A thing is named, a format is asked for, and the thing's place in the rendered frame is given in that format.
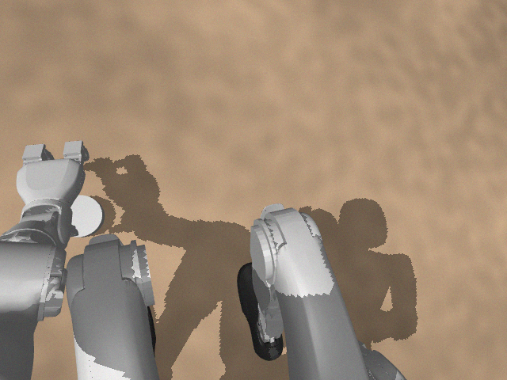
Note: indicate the tin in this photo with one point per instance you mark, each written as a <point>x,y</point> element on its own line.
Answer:
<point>87,216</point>

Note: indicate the right robot hand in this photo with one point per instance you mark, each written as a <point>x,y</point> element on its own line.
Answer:
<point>378,366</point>

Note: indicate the left robot hand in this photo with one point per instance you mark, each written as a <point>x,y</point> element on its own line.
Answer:
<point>44,178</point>

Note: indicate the right robot foot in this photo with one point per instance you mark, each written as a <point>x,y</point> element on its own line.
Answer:
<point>267,351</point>

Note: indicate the left robot arm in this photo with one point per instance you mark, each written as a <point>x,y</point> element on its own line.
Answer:
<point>32,281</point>

